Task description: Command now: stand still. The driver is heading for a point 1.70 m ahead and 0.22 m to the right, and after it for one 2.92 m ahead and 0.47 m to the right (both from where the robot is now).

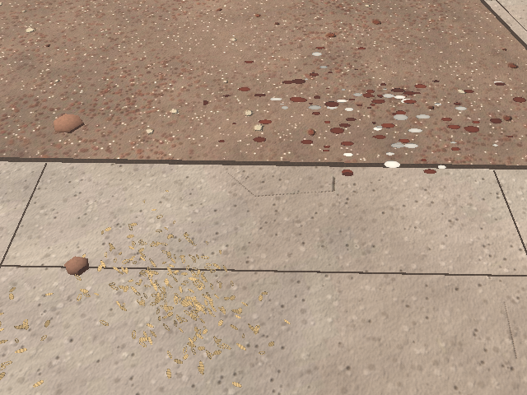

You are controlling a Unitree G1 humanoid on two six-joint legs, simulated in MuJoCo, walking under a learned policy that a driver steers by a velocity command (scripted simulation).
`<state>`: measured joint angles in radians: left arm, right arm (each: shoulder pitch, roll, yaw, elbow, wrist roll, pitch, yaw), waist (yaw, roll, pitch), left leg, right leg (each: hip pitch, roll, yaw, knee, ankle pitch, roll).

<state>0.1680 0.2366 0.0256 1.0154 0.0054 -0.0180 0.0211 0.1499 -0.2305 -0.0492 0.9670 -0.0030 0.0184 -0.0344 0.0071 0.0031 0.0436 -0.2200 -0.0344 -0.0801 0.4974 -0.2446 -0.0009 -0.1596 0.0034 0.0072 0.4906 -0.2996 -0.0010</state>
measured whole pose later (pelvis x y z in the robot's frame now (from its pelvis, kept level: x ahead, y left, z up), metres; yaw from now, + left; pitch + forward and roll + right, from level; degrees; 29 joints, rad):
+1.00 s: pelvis +0.00 -0.01 +0.00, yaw +0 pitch -1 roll +0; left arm 0.29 0.19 0.00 1.09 0.00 -0.02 0.03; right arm 0.21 -0.20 -0.02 1.13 0.00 0.01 -0.05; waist 0.00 0.00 0.04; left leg -0.23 -0.01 -0.08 0.47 -0.23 -0.02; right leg -0.17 0.02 0.00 0.47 -0.28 -0.02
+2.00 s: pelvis +0.28 +0.01 -0.02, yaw +0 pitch +3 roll +0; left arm -0.06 0.22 0.03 0.81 -0.03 -0.11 -0.05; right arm 0.52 -0.21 -0.03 1.09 0.01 -0.07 -0.02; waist -0.08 -0.01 0.03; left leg 0.19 0.00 0.02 0.23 -0.45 0.01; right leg -0.56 -0.01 -0.06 0.52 -0.02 -0.10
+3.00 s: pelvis +0.85 +0.04 +0.00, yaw -1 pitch +2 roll +2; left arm 0.03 0.24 0.05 0.87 -0.02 -0.08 -0.02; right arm 0.38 -0.24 -0.06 0.99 0.01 -0.09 0.00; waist -0.08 -0.04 0.01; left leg 0.04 -0.05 0.06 0.19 -0.26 0.04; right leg -0.64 -0.10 0.01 0.58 0.06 -0.02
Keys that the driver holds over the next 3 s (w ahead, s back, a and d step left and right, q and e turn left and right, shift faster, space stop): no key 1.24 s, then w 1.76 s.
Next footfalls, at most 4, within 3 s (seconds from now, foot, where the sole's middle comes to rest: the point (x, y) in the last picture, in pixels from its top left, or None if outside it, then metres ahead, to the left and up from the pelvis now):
2.02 right None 0.48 -0.10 -0.77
2.56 left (229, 298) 0.79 0.14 -0.77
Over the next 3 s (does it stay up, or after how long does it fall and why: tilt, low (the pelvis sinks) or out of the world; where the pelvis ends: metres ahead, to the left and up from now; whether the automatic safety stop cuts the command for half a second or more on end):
stays up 0.85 0.04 0.00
